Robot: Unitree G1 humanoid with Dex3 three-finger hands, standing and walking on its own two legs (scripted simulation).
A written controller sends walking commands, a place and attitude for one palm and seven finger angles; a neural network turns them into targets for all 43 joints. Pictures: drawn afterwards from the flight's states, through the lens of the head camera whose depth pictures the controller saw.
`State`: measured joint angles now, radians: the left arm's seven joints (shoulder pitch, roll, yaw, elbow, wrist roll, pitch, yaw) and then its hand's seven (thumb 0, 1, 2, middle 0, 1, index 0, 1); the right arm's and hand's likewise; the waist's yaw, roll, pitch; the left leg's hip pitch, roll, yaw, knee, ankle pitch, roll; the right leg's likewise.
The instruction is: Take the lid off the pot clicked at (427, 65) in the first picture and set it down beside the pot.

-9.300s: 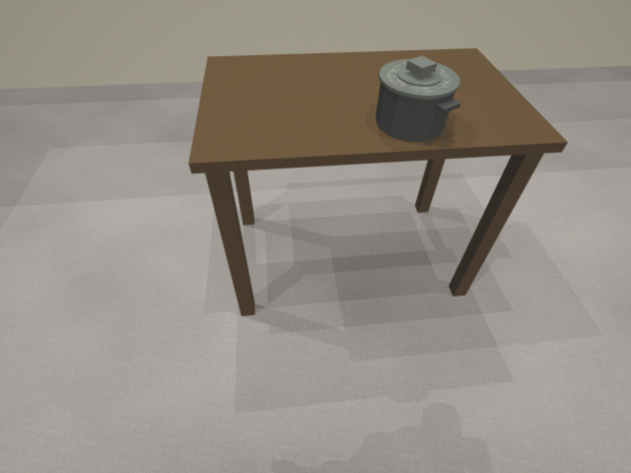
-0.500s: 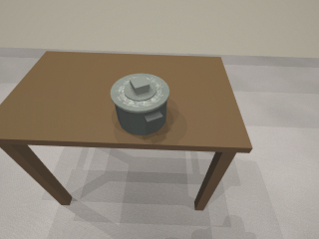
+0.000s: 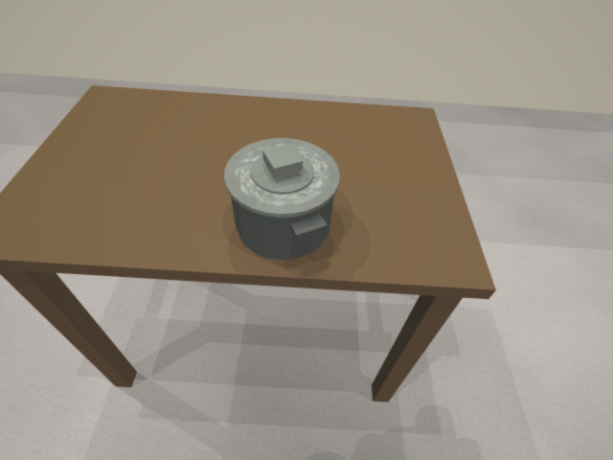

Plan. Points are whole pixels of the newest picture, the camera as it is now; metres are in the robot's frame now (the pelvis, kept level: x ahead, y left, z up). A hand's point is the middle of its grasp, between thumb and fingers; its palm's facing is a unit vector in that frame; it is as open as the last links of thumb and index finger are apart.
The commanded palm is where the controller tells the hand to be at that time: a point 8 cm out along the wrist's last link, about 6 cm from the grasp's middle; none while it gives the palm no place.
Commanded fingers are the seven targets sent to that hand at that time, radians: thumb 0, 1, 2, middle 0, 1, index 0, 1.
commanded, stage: look again from close up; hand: left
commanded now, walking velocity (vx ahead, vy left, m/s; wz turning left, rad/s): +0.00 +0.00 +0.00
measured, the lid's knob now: (282, 160) +0.53 +0.08 +0.10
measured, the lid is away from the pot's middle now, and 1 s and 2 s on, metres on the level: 0.00 0.00 0.00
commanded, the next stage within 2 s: lift the closed hand beside the body in 0.06 s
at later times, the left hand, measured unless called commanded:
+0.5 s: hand out of the picture +0.11 +0.18 -0.05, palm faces +0.17 -0.95 -0.26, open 5.2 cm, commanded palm +0.08 +0.23 -0.02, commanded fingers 0.00 0.90 0.90 -0.99 -1.16 -0.99 -1.16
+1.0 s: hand out of the picture +0.12 +0.20 +0.01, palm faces +0.26 -0.89 -0.38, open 3.1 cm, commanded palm +0.06 +0.23 +0.04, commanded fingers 0.00 0.90 0.90 -1.30 -1.50 -1.30 -1.50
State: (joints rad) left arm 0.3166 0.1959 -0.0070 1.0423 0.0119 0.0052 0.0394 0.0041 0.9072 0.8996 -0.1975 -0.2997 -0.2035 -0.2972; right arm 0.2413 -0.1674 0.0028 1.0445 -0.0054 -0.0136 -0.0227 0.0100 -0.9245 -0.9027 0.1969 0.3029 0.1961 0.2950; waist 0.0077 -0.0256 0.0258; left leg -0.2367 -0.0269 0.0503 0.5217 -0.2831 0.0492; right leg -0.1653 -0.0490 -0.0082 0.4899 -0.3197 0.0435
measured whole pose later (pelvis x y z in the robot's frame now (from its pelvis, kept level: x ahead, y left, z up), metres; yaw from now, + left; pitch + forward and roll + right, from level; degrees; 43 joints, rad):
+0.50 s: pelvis -0.02 -0.02 +0.00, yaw +0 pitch -1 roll +0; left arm 0.52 0.20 0.06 0.16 -0.02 0.01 0.06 0.01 0.91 0.90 -0.58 -0.72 -0.59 -0.72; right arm 0.16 -0.19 -0.01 0.59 0.04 -0.13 -0.01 0.01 -0.91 -0.90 0.20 0.30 0.20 0.29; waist 0.00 0.01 -0.02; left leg -0.24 0.00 0.03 0.49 -0.23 0.01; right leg -0.18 -0.02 -0.02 0.49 -0.29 0.01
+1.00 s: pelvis -0.01 -0.04 +0.00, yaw +1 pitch -2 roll +0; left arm 0.65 0.25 0.13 -0.08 -0.02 -0.04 0.08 0.01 0.90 0.90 -1.28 -1.48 -1.28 -1.48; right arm 0.24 -0.19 0.00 0.64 0.01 -0.12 -0.08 0.02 -0.90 -0.90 0.20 0.30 0.20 0.30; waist 0.04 0.05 0.02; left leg -0.19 0.02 0.01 0.47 -0.24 0.00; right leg -0.12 0.00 -0.04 0.44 -0.29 -0.01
